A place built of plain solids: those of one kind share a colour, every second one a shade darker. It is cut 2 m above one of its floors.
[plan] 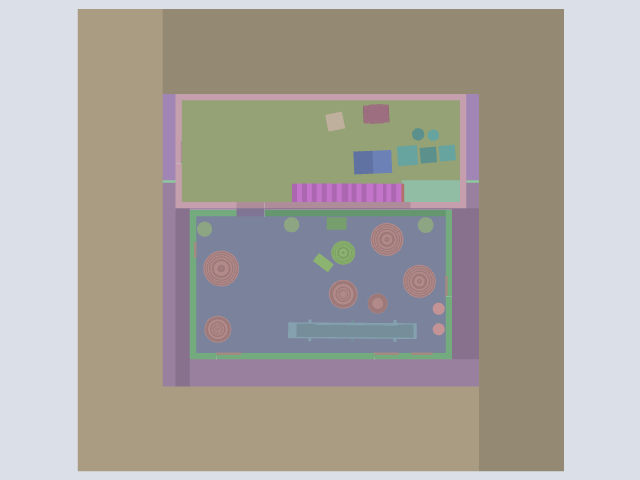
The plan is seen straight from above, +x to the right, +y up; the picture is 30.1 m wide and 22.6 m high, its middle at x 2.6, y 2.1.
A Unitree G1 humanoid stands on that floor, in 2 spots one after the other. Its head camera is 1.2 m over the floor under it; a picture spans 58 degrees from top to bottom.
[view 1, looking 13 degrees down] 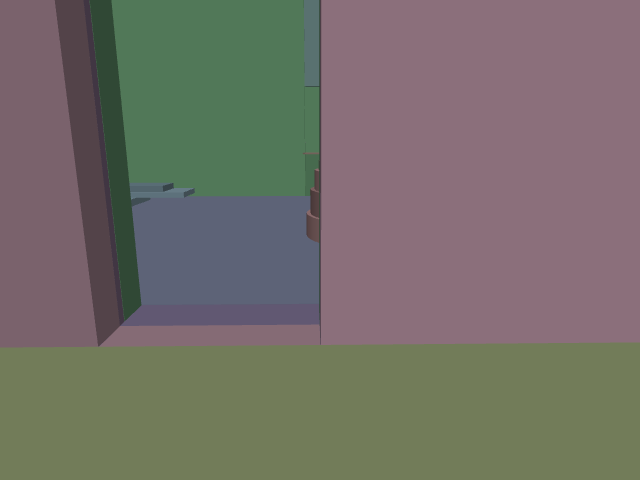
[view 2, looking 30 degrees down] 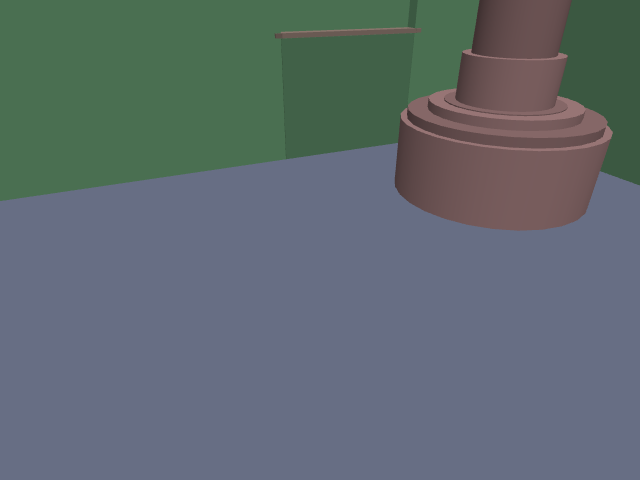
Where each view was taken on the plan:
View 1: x -1.29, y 6.28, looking -91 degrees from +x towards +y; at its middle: wall_fill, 2.81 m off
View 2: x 0.00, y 0.00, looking -114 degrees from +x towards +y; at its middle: floor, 2.40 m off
